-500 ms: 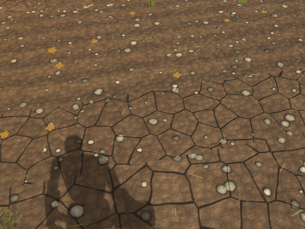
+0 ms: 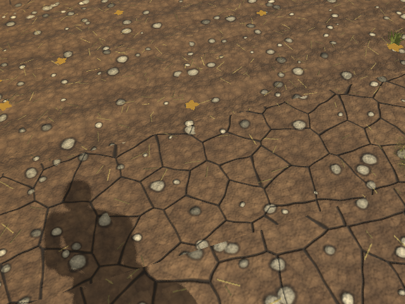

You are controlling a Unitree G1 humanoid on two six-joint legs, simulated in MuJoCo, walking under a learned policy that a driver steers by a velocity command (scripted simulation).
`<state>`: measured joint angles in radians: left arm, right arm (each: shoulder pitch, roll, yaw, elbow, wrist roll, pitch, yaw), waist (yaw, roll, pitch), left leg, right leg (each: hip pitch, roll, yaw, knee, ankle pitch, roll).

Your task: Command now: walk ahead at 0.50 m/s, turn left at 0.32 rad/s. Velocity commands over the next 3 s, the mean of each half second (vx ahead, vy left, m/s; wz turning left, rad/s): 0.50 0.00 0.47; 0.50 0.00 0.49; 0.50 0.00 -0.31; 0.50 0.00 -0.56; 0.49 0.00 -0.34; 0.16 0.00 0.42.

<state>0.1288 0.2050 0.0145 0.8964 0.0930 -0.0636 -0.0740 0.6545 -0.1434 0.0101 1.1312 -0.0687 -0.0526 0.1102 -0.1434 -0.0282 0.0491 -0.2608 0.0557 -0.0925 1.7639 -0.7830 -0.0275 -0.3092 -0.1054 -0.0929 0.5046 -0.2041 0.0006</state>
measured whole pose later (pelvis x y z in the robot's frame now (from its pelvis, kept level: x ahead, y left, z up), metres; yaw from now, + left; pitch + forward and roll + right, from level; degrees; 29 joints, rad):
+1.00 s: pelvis +0.51 +0.16 -0.04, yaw +33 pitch +2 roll -4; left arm 0.46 0.21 0.01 0.96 0.06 -0.11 -0.01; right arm 0.21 -0.27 -0.05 0.82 -0.10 -0.09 0.04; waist 0.08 0.04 -0.05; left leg -0.77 0.01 -0.10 1.38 -0.35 -0.01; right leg -0.30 0.04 -0.06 0.76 -0.50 -0.06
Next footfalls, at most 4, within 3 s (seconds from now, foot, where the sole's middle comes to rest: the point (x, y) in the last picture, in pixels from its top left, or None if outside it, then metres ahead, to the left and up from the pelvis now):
0.46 left None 0.38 0.18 -0.78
0.84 right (182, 280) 0.57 0.04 -0.78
1.12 left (93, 302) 0.54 0.34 -0.78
1.48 right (120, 225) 0.92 0.28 -0.96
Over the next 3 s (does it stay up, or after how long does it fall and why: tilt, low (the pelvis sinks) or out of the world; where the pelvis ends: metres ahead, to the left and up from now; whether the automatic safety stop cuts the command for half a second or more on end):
stays up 1.40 0.36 -0.19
